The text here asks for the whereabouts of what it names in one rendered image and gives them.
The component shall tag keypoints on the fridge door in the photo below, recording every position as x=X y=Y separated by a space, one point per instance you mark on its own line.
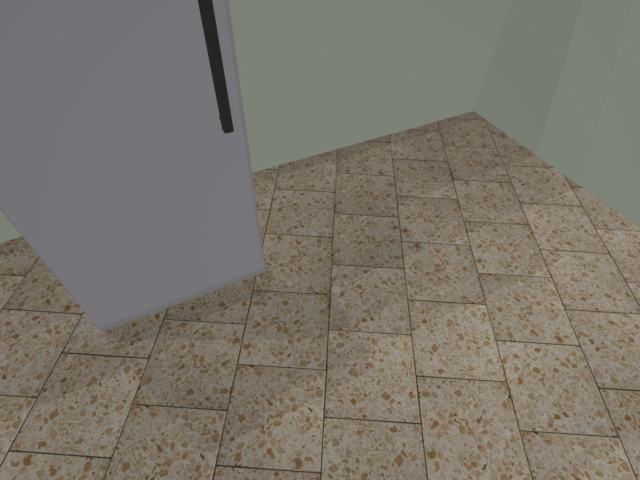
x=113 y=161

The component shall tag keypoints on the handle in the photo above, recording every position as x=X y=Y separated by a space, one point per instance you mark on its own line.
x=216 y=64

